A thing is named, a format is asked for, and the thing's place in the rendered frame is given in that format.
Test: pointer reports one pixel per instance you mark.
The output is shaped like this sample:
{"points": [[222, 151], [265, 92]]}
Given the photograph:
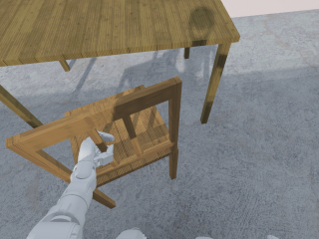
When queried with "left robot thigh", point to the left robot thigh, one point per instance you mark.
{"points": [[132, 234]]}

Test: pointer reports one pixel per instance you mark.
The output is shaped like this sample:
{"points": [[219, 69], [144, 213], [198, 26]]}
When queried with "chair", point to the chair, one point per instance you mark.
{"points": [[131, 117]]}

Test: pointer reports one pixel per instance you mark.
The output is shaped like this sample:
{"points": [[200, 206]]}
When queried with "left robot hand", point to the left robot hand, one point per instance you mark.
{"points": [[90, 152]]}

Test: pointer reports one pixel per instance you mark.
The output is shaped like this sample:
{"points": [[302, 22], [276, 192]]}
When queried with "robot left forearm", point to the robot left forearm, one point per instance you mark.
{"points": [[76, 199]]}

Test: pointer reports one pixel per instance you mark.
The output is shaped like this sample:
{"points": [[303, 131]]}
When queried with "table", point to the table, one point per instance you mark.
{"points": [[40, 31]]}

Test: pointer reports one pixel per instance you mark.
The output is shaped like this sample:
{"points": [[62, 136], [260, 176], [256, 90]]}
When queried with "robot left upper arm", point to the robot left upper arm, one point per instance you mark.
{"points": [[57, 230]]}

